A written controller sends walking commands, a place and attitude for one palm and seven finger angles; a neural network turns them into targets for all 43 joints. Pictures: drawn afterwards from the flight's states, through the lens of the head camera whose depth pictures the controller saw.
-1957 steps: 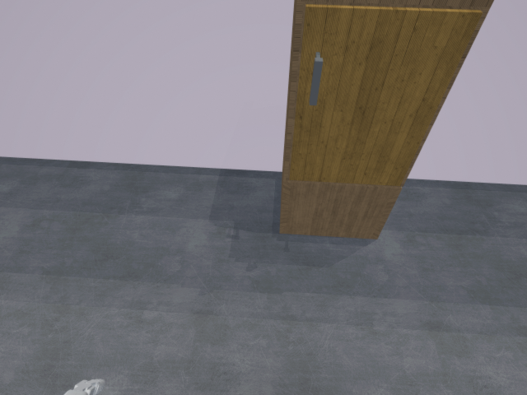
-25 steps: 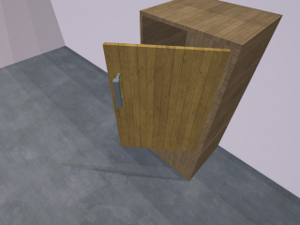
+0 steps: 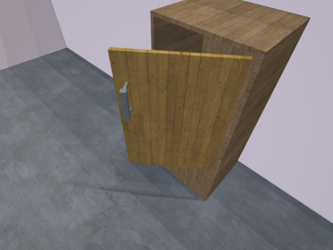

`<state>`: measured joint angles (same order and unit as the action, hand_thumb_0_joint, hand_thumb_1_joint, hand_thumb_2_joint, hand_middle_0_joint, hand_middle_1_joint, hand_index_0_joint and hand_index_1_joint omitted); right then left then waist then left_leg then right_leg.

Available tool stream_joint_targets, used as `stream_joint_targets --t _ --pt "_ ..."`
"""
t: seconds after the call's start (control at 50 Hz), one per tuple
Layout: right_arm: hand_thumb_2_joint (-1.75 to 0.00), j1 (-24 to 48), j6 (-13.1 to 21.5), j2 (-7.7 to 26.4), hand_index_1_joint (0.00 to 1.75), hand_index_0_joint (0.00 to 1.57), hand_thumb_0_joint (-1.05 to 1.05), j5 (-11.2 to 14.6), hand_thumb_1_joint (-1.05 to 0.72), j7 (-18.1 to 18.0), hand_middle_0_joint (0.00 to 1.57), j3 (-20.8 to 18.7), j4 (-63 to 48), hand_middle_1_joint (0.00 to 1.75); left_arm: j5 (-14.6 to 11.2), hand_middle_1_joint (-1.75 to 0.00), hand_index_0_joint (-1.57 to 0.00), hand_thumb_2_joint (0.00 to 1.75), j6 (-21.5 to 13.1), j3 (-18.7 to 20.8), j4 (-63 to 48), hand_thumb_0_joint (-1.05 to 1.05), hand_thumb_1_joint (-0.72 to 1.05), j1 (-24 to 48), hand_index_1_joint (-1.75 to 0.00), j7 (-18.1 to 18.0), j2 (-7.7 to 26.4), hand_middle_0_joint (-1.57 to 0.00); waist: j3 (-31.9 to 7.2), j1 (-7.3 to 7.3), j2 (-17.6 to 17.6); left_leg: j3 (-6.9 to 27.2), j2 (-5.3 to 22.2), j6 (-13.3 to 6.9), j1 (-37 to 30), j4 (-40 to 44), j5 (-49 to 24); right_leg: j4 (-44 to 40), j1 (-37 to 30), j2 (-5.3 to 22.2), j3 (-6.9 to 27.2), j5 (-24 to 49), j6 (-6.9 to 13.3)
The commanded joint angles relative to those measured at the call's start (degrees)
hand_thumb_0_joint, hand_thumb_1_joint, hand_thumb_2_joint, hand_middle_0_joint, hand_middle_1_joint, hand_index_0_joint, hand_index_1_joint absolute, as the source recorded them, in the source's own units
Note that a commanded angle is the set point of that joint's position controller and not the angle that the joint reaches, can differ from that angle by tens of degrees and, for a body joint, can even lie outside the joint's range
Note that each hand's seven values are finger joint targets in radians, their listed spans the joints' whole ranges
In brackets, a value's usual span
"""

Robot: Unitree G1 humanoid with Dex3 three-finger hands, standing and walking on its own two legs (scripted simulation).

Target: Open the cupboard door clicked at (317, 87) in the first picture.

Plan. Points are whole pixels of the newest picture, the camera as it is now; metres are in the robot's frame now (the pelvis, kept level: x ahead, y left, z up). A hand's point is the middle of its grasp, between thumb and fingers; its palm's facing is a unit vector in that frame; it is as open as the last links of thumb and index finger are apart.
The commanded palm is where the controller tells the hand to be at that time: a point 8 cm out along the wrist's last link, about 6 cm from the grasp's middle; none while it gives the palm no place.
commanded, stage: look again from close up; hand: left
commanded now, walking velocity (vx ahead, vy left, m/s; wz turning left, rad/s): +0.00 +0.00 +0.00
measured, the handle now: (126, 102) +0.56 +0.17 +0.03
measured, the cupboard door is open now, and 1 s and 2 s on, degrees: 39 39 39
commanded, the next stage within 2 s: raise the hand with hooked fingers in 0.10 s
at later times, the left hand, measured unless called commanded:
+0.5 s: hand (83, 220) +0.19 +0.21 -0.03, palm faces +0.09 -0.99 -0.09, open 8.0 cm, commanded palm +0.13 +0.27 -0.05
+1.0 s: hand (77, 210) +0.21 +0.23 -0.02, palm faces +0.01 -1.00 -0.07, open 10.8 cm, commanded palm +0.18 +0.28 -0.01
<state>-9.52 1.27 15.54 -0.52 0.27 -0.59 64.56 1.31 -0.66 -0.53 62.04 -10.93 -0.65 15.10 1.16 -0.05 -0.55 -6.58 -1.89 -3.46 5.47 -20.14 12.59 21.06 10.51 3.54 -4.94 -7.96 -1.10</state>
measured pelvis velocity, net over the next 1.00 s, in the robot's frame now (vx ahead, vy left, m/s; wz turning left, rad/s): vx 0.00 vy -0.03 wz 0.03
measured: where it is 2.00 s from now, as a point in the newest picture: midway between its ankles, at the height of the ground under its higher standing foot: outside the picture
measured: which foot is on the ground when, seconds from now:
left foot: down 0.00-1.00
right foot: down 0.00-1.00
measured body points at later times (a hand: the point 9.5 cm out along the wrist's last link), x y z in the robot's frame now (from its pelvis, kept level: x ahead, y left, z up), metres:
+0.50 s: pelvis +0.00 -0.03 -0.06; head +0.04 -0.02 +0.39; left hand +0.18 +0.27 -0.03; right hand +0.19 -0.27 -0.12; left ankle -0.01 +0.07 -0.75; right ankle +0.04 -0.13 -0.74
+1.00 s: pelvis +0.00 -0.03 -0.08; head +0.08 -0.02 +0.37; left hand +0.21 +0.28 -0.01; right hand +0.19 -0.26 -0.16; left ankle -0.01 +0.07 -0.75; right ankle +0.04 -0.13 -0.75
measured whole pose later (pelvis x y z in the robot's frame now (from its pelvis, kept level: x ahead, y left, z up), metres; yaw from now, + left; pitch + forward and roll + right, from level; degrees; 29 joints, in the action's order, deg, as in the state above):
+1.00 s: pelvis +0.00 -0.03 -0.08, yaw +2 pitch +14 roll -2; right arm -13.7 16.2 13.4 2.3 -2.4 0.6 32.7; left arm -23.7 -20.0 22.8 8.0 -17.1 31.0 19.9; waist -5.9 -0.9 1.9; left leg -0.8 2.4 -0.9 44.2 -61.4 31.1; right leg 57.2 46.1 1.8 -8.4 -25.0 2.1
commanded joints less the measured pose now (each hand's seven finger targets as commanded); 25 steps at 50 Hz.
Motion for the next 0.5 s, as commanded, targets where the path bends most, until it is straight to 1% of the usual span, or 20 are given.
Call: stream_joint_targets --t 0.0,0.08,0.12,0.16,0.18,0.2,0.22,0.24,0.26,0.28,0.3,0.32,0.34,0.36,0.38,0.4,0.42,0.44,0.46,0.48 --pt "-0.9 1.67 0.94 10.08 0.3 0.2 0.0 -0.17 -0.9 -0.82 0.2 -1.55 -2.94 0.3 -0.25 -0.3 -0.2 0.9 -1.13 1.63 -2.6 0.0 0.9 0.21 -0.3 -0.96 9.38 -0.2 -0.48 0.13 -0.28 8.82 9.58 1.47 4.11 5.97 -5.13 -2.76 -3.13 5.28 6.51 4.5 2.27" --pt "-0.9 1.43 0.79 9.47 0.3 0.2 0.0 -0.14 -0.9 -0.84 0.2 -1.48 -2.63 0.3 -0.23 -0.3 -0.2 0.9 -1.01 1.58 -2.52 0.0 0.9 0.04 -0.3 -0.99 8.94 -0.2 0.63 0.04 -0.26 8.77 9.44 1.61 4.64 6.36 -3.88 -3.39 -2.93 5.19 6.56 3.52 2.13" --pt "-0.9 1.37 0.79 9.41 0.3 0.2 0.0 -0.17 -0.9 -0.83 0.2 -1.44 -2.49 0.3 -0.25 -0.3 -0.2 0.9 -1.02 1.58 -2.35 0.0 0.9 -0.2 -0.3 -0.96 8.79 -0.2 -0.18 0.03 0.42 8.86 9.4 1.61 4.14 6.46 -3.58 -3.54 -3.2 5.22 6.73 3.33 2.19" --pt "-0.9 1.17 0.81 9.09 0.3 0.2 0.0 -0.11 -0.9 -0.84 0.2 -1.4 -2.33 0.3 -0.24 -0.3 -0.2 0.9 -1.07 1.53 -2.39 0.0 0.9 -0.42 -0.3 -1.04 8.66 -0.2 -0.57 0.02 -0.41 8.75 9.47 1.57 3.66 6.07 -5.24 -3.37 -3.51 5.25 6.45 4.71 2.14" --pt "-0.9 -0.65 1.34 5.19 0.3 0.2 0.0 0.42 -0.9 -0.66 0.2 -0.26 -5.66 0.3 -0.16 -0.3 -0.2 0.9 -1.08 0.37 -0.56 0.0 0.9 -5.48 -0.3 -3.12 3.59 -0.2 0.93 0.0 3.53 5.75 11.44 2.62 4.97 -1.55 -12.16 2.89 0.39 5.34 6.09 8.11 1.8" --pt "-0.9 -0.92 7.84 9.59 0.3 0.2 0.0 3.33 -0.9 -2.87 0.2 -1.84 -25.69 0.3 -9.61 -0.32 -0.2 0.89 -13.17 21.56 -80.78 0.0 0.88 38.89 -0.32 -1.9 24.76 -0.2 -22.17 4.22 9.06 10.47 2.11 6.22 -5.86 0.96 -15.72 5.53 -6.58 -2.69 1.0 9.21 2.7" --pt "-0.9 3.01 12.31 8.25 0.3 0.2 0.0 2.78 -0.9 -4.71 0.2 -1.01 -25.38 0.3 -6.5 -0.33 -0.2 0.88 -11.07 16.74 -63.5 0.0 0.85 7.09 -0.33 -1.85 18.5 -0.2 -17.74 -2.42 14.06 9.16 4.65 5.6 -4.99 1.03 -18.5 8.09 -0.97 -2.12 1.01 -2.06 3.91" --pt "-0.9 2.44 13.75 6.0 0.3 0.2 0.0 2.93 -0.9 -4.07 0.2 -1.07 -25.35 0.3 -10.84 -0.34 -0.21 0.87 -6.19 11.96 -55.95 0.0 0.83 -6.43 -0.34 -1.77 6.0 -0.21 -9.47 -0.36 13.3 8.76 4.44 7.43 1.14 2.56 -9.51 8.49 3.49 -2.26 -1.36 -7.66 3.43" --pt "-0.9 -0.49 14.7 6.6 0.3 0.2 0.0 3.23 -0.9 -3.65 0.2 -1.46 -24.37 0.3 -12.19 -0.36 -0.21 0.86 -7.88 10.9 -55.75 0.0 0.81 -1.65 -0.36 -0.41 2.74 -0.21 -1.39 2.33 6.78 8.96 3.41 6.08 5.49 0.95 -1.42 7.09 7.64 -2.8 -1.25 -6.2 2.78" --pt "-0.9 0.51 15.57 7.89 0.3 0.2 0.0 2.62 -0.9 -3.51 0.2 -2.34 -27.35 0.3 -13.42 -0.37 -0.21 0.85 -11.64 13.1 -55.25 0.0 0.78 1.59 -0.37 1.23 4.71 -0.21 5.32 2.63 3.47 9.93 2.77 4.99 12.15 -1.99 5.04 6.37 10.94 -2.6 -1.46 -7.81 2.6" --pt "-0.9 -0.32 16.01 8.24 0.3 0.2 0.0 2.05 -0.9 -3.34 0.2 -3.04 -27.98 0.3 -13.95 -0.39 -0.21 0.84 -15.59 15.5 -50.11 0.0 0.76 -3.4 -0.39 3.41 5.06 -0.21 4.52 1.92 -1.65 10.0 2.55 4.51 16.41 -4.81 8.36 8.05 13.74 -2.6 -2.04 -10.87 2.52" --pt "-0.9 0.21 16.6 8.01 0.3 0.2 0.0 1.76 -0.9 -2.87 0.2 -3.25 -29.72 0.3 -15.05 -0.4 -0.21 0.83 -19.69 15.92 -45.88 0.0 0.74 -10.06 -0.4 6.28 2.89 -0.21 3.77 0.34 -6.8 9.92 1.97 4.33 21.15 -8.15 10.49 11.25 16.83 -3.08 -2.63 -13.9 2.55" --pt "-0.9 0.33 17.21 7.85 0.3 0.2 0.0 1.89 -0.9 -2.08 0.2 -3.73 -31.25 0.3 -15.99 -0.42 -0.21 0.82 -23.88 17.44 -42.18 0.0 0.71 -15.25 -0.42 9.64 2.18 -0.21 1.61 -1.57 -6.26 8.38 1.01 4.71 23.81 -11.94 8.5 14.1 17.67 -3.0 -2.17 -14.14 3.04" --pt "-0.9 0.4 17.82 7.39 0.3 0.2 0.0 1.7 -0.9 -1.41 0.2 -3.92 -32.47 0.3 -17.26 -0.43 -0.22 0.81 -28.29 17.01 -41.53 0.0 0.69 -17.72 -0.43 13.4 0.61 -0.22 -2.76 -2.35 -7.89 7.31 0.62 4.59 26.32 -16.4 7.2 17.81 19.88 -3.14 -1.54 -14.64 2.99" --pt "-0.9 1.31 18.5 7.38 0.3 0.2 0.0 1.63 -0.9 -0.89 0.2 -4.34 -33.64 0.3 -18.24 -0.45 -0.22 0.8 -32.46 18.28 -40.85 0.0 0.67 -18.95 -0.45 17.21 1.4 -0.22 -4.8 -3.08 -7.75 6.52 0.38 4.56 30.08 -20.84 6.83 21.2 22.38 -2.88 -0.24 -14.98 3.09" --pt "-0.9 1.47 19.1 7.42 0.3 0.2 0.0 1.8 -0.9 -0.4 0.2 -4.53 -34.79 0.3 -19.07 -0.47 -0.22 0.79 -36.21 19.33 -40.58 0.0 0.64 -18.62 -0.47 21.08 2.49 -0.22 -6.62 -3.15 -7.83 6.21 0.23 4.6 33.67 -24.33 7.25 24.17 24.23 -2.7 0.89 -15.57 3.16" --pt "-0.9 1.8 19.82 7.83 0.3 0.2 0.0 1.93 -0.9 -0.05 0.2 -4.61 -36.06 0.3 -19.89 -0.48 -0.22 0.78 -39.33 20.45 -41.48 0.0 0.62 -16.61 -0.48 24.95 4.45 -0.22 -9.21 -2.82 -7.22 6.15 0.01 4.38 36.77 -27.75 7.43 26.76 25.41 -2.46 2.4 -15.62 3.22" --pt "-0.9 0.63 20.29 8.48 0.3 0.2 0.0 2.15 -0.9 0.13 0.2 -4.69 -37.24 0.3 -21.0 -0.5 -0.22 0.77 -40.83 22.96 -40.15 0.0 0.6 -14.99 -0.5 29.3 7.52 -0.22 -10.28 -2.9 -2.84 6.0 -0.02 4.44 38.47 -30.93 6.09 29.02 25.86 -1.99 5.07 -14.26 3.84" --pt "-0.9 0.68 20.68 9.14 0.3 0.2 0.0 2.4 -0.9 0.09 0.2 -4.48 -38.78 0.3 -22.66 -0.51 -0.22 0.76 -41.55 24.27 -43.8 0.0 0.57 -11.27 -0.51 33.49 10.75 -0.22 -14.25 -2.21 -1.08 6.08 0.24 3.91 39.08 -33.26 5.89 29.96 25.78 -1.6 6.57 -14.57 3.81" --pt "-0.9 0.48 20.82 9.2 0.3 0.2 0.0 2.66 -0.9 -0.31 0.2 -4.45 -40.79 0.3 -24.82 -0.53 -0.22 0.75 -40.32 26.8 -46.21 0.0 0.55 -10.42 -0.53 35.83 12.88 -0.22 -18.88 -2.85 -1.11 5.83 0.26 3.27 39.51 -34.92 5.06 30.66 24.19 -1.4 8.0 -14.6 3.51"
